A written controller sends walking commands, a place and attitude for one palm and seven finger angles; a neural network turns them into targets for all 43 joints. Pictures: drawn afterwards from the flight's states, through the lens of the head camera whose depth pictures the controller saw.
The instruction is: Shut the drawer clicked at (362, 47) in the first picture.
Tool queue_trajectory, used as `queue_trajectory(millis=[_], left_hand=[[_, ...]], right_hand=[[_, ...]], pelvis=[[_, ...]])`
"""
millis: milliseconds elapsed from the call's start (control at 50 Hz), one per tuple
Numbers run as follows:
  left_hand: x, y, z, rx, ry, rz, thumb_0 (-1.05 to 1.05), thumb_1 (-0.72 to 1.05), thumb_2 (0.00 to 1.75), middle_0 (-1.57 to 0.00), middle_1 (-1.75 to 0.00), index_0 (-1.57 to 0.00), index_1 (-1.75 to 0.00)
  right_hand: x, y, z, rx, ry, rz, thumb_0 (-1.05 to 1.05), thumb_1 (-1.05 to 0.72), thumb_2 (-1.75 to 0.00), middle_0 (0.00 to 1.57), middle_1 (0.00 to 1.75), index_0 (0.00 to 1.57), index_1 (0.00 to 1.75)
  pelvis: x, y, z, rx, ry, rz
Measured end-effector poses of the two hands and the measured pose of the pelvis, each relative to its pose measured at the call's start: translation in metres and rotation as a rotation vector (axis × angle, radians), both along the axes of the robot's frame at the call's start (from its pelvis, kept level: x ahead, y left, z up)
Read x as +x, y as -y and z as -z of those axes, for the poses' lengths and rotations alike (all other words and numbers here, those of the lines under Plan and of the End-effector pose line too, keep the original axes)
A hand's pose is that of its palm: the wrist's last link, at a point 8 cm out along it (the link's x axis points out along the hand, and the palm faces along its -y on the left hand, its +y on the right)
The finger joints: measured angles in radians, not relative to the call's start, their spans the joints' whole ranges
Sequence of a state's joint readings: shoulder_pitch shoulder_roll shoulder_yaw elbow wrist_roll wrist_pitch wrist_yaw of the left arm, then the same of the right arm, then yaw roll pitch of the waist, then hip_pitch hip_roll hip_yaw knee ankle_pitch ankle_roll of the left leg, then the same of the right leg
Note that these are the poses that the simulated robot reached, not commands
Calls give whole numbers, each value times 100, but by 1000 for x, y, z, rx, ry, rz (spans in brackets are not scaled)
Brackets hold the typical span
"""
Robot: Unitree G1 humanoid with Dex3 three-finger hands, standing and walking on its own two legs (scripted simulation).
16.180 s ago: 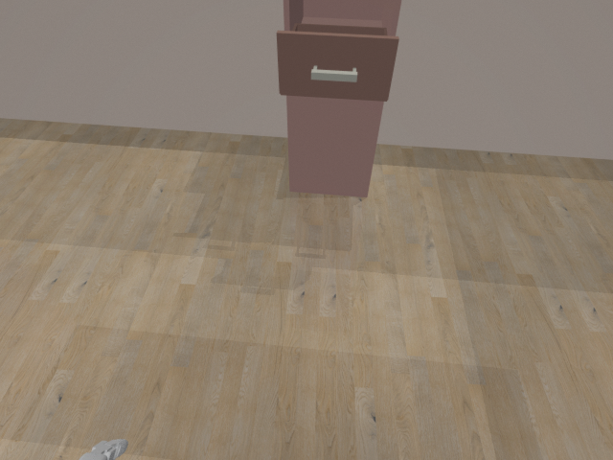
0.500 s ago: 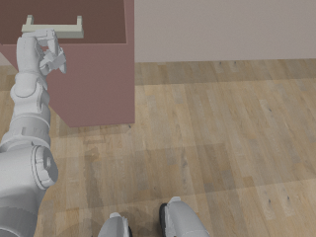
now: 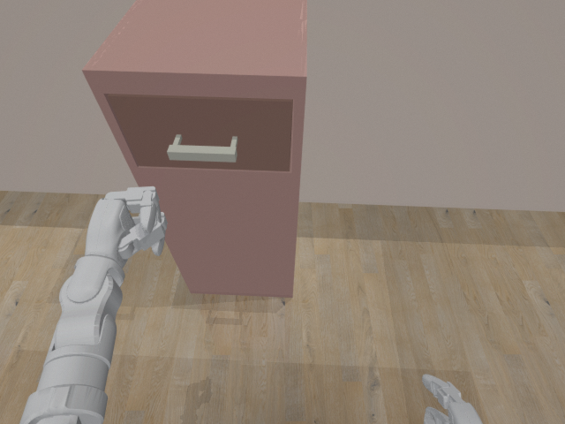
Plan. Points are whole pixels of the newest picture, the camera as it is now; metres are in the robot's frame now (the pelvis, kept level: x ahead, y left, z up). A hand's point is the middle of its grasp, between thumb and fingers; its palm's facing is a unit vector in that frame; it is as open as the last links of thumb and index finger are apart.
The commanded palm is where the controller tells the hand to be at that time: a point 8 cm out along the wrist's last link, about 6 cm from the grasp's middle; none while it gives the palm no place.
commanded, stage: draw the hand back to the body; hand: left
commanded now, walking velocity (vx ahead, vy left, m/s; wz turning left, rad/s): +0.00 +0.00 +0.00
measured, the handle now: (204, 146) +0.61 +0.18 +0.02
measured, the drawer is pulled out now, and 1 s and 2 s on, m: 0.00 0.00 0.00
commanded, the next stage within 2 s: step back with the hand held close in 0.84 s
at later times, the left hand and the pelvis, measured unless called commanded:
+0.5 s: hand (52, 320) +0.20 +0.22 +0.16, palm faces +0.36 -0.88 -0.31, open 3.3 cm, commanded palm +0.15 +0.26 +0.18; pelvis -0.02 -0.01 +0.03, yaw +1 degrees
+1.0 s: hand (8, 380) +0.15 +0.22 +0.18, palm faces +0.44 -0.81 -0.39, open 3.3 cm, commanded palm +0.09 +0.26 +0.20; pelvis -0.03 -0.02 +0.03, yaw +1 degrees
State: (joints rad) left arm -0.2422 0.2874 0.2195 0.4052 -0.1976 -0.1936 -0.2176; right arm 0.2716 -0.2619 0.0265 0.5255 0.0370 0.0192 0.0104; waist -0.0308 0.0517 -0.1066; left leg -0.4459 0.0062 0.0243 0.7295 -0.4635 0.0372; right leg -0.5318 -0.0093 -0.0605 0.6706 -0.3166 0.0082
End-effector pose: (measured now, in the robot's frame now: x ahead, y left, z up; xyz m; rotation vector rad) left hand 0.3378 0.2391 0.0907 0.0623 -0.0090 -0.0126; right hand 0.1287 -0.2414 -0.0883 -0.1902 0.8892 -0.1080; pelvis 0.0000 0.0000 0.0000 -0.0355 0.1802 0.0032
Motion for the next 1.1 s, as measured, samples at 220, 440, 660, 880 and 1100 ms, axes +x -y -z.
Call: queue_trajectory(millis=[220, 440, 660, 880, 1100], left_hand=[[-91, -15, -39, 178, 15, -240, 2, 89, 89, -140, -160, -140, -160], [-159, -23, -79, 254, 109, -344, 2, 89, 89, -140, -160, -140, -160], [-224, -29, -110, 381, 155, -430, 2, 89, 89, -140, -160, -140, -160], [-240, -24, -105, 382, 145, -476, 2, 89, 89, -140, -160, -140, -160], [-228, -27, -120, 455, 213, -425, 2, 88, 89, -140, -160, -140, -160]], right_hand=[[36, -21, -32, -7, 152, -78, 1, -90, -90, 20, 30, 20, 30], [36, -32, -40, 12, 206, -139, 1, -90, -90, 20, 30, 21, 30], [22, -18, -35, 10, 212, -129, 1, -90, -90, 20, 30, 21, 30], [19, -7, -35, -14, 236, -128, 1, -90, -90, 20, 30, 20, 30], [12, 0, -36, -24, 211, -78, 1, -90, -90, 20, 30, 21, 30]], pelvis=[[-14, 2, -18, 19, 155, -12], [-21, 7, -26, 26, 246, -21], [-24, 15, -27, 24, 274, -18], [-32, 22, -26, 27, 282, -26], [-33, 20, -27, 16, 222, -28]])
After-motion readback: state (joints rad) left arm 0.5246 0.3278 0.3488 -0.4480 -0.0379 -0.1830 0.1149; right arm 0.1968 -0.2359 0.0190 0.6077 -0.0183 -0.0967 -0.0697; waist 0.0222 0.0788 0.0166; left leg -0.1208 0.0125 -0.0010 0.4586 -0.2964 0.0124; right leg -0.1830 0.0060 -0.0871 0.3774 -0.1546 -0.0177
